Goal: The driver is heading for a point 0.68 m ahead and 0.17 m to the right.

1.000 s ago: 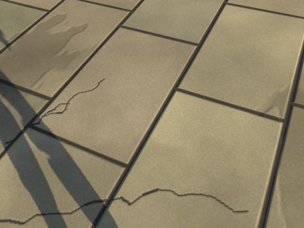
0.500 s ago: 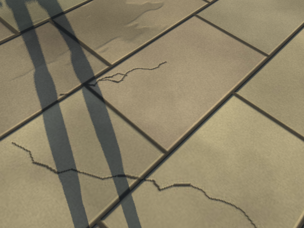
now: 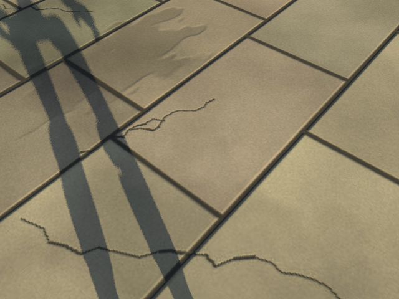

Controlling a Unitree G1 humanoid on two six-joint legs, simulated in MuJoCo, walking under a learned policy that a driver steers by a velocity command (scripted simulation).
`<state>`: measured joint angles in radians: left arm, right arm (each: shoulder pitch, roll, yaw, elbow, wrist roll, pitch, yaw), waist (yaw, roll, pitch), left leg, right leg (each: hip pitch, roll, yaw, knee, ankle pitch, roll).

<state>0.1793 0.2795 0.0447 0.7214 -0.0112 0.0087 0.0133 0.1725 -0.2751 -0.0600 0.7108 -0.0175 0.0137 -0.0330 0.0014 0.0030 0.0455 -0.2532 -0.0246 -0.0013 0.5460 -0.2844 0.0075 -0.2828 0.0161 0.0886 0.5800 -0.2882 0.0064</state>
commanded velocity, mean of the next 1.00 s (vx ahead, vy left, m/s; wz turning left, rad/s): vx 0.15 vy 0.00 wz -0.46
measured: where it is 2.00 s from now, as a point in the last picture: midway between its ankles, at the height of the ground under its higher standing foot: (305, 273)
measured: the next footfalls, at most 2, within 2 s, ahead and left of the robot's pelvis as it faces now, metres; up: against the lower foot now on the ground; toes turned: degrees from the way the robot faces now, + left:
right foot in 0.34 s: +0.01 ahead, -0.15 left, +0.00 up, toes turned -14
left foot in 0.84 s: +0.15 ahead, +0.03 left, +0.00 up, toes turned -31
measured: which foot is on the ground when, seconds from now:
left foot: down 0.00-0.34, up 0.36-0.82, down 0.84-1.00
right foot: down 0.00-0.06, up 0.08-0.32, down 0.34-0.84, up 0.86-1.00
